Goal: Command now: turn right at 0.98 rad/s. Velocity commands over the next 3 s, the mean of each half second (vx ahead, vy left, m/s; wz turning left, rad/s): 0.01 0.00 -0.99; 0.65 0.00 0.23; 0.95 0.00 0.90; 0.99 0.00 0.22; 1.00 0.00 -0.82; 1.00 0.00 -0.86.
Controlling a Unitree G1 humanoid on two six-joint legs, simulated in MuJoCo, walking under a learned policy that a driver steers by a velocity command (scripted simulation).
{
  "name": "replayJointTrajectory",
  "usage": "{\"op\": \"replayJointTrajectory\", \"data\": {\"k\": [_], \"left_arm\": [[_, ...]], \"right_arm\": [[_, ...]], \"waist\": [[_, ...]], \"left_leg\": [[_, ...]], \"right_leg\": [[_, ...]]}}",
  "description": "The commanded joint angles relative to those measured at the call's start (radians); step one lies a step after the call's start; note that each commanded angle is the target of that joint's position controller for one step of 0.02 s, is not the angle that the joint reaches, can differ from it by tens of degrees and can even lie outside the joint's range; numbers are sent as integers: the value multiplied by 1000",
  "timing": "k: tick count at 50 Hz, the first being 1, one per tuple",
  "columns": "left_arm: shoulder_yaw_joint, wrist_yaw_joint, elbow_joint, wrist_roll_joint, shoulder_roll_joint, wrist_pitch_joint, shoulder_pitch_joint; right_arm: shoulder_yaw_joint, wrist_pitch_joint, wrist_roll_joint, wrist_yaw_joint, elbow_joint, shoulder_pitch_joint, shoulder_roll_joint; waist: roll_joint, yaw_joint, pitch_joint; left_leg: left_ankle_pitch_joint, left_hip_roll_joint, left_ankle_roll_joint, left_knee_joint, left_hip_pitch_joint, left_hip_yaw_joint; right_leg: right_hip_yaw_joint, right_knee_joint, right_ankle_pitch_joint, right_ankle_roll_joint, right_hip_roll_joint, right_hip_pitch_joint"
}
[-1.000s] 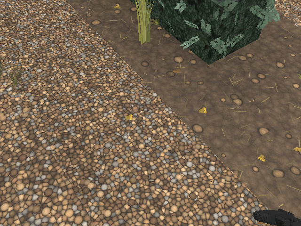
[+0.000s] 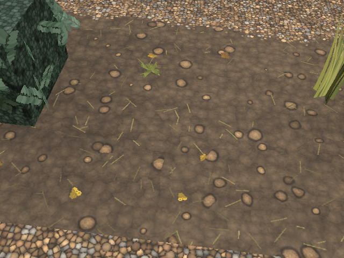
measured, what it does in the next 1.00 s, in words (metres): walks ahead, turning right: right foot, then left foot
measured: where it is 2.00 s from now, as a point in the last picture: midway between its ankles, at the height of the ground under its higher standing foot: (199, 129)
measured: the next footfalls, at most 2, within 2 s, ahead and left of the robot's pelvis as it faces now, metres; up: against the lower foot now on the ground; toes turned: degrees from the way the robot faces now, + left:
right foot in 0.32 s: -0.01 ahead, -0.11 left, +0.00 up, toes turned -22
left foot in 0.76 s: +0.17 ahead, +0.02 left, +0.00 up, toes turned -30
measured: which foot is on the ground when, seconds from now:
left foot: down 0.00-0.30, up 0.32-0.74, down 0.76-1.00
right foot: up 0.00-0.30, down 0.32-0.76, up 0.78-1.00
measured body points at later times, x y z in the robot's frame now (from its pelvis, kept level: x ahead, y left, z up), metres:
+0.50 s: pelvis +0.00 -0.02 -0.01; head +0.03 -0.06 +0.44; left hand +0.27 +0.17 -0.09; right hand -0.04 -0.32 -0.13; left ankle +0.09 +0.11 -0.67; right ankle -0.05 -0.10 -0.74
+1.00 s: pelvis +0.21 -0.07 +0.00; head +0.25 -0.04 +0.45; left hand +0.50 +0.07 -0.09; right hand +0.03 -0.28 -0.10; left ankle +0.14 +0.04 -0.74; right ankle +0.23 -0.27 -0.67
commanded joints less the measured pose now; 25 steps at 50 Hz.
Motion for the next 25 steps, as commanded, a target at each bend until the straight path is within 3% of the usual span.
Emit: {"op": "replayJointTrajectory", "data": {"k": [1,5,8,11,13,14,15,16,17,18,20,21,23,25], "left_arm": [[0,-25,-54,-10,61,15,40],[-22,-37,-98,-21,35,21,-81],[-34,-43,-119,-31,14,22,-121],[-40,-37,-140,-43,6,20,-151],[-35,-29,-147,-43,15,19,-159],[-33,-22,-132,-36,12,15,-123],[-26,-9,-101,-24,30,5,-49],[-3,6,-86,-14,131,-8,18],[30,10,-112,-35,282,-4,51],[32,18,-97,-36,230,-4,116],[-3,38,-85,-28,142,7,-16],[-12,46,-92,-35,123,12,-71],[-16,41,-91,-32,116,13,-85],[-14,28,-69,-26,124,4,-38]], "right_arm": [[-12,-20,2,7,-114,-99,-68],[-36,-17,-2,11,-66,74,-125],[-51,-18,-6,21,-62,85,-154],[-62,-25,-8,37,-63,87,-174],[-68,-28,4,48,-54,112,-181],[-69,-24,16,53,-55,108,-177],[-71,-20,23,56,-46,136,-171],[-64,-13,22,62,-64,165,-127],[-37,-3,4,59,-168,71,-60],[-34,5,-11,51,-178,-46,-98],[-38,4,13,46,-143,-2,-99],[-43,4,9,44,-125,34,-117],[-42,11,-2,47,-99,68,-119],[-35,10,-8,60,-88,72,-113]], "waist": [[160,23,-63],[204,-64,-51],[245,-68,-66],[277,-70,-84],[275,-71,-89],[243,-41,-97],[155,-8,-118],[-111,10,-115],[-289,22,-97],[-129,106,-150],[-97,6,-49],[-117,-26,-40],[-77,-39,-67],[-62,-20,-111]], "left_leg": [[82,216,161,-124,70,-91],[174,260,172,-95,209,-42],[163,295,162,-78,176,19],[131,321,122,-44,129,87],[167,347,87,30,139,114],[168,346,51,111,109,154],[116,328,-6,242,12,209],[-269,237,-78,523,-257,284],[-552,82,-127,682,-557,190],[-511,105,-116,767,-560,37],[-317,117,-102,751,-513,-6],[-254,110,-102,717,-449,-4],[-202,71,-100,697,-361,2],[-164,59,-88,617,-338,6]], "right_leg": [[-78,239,30,4,-89,-72],[-129,10,4,38,-156,-86],[-163,-154,-46,23,-186,42],[-223,-322,-97,-17,-174,201],[-244,-439,-87,-38,-154,265],[-255,-556,-22,-54,-138,342],[-199,-686,80,-72,-138,491],[137,-802,223,-133,-355,662],[469,-740,752,-302,-585,709],[397,-714,780,-359,-543,729],[231,-720,625,-292,-401,592],[191,-729,596,-265,-346,523],[181,-731,581,-258,-309,460],[228,-810,58,-276,-296,472]]}}
Over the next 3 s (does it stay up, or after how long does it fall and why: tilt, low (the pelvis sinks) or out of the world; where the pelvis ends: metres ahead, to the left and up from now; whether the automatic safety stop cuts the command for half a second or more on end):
stays up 2.00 -0.14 -0.04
